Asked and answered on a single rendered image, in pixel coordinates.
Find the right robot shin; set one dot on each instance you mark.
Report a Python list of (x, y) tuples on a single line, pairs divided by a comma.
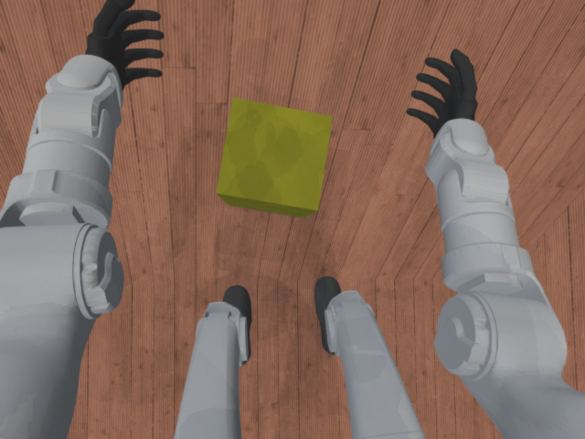
[(349, 295)]

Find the robot right upper arm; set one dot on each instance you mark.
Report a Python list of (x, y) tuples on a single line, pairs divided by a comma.
[(510, 354)]

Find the right robot hand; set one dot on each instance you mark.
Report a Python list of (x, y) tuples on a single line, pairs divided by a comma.
[(459, 97)]

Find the robot left forearm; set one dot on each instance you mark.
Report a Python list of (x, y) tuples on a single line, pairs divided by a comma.
[(66, 174)]

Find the carton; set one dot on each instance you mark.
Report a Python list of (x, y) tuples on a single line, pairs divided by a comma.
[(274, 158)]

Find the robot right forearm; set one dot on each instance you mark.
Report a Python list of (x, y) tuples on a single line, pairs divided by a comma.
[(482, 251)]

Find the right robot thigh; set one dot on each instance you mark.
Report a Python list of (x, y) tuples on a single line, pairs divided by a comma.
[(379, 405)]

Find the robot left upper arm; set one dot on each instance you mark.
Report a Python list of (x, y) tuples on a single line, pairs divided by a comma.
[(55, 281)]

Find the left robot hand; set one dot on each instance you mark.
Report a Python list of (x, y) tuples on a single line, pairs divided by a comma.
[(108, 39)]

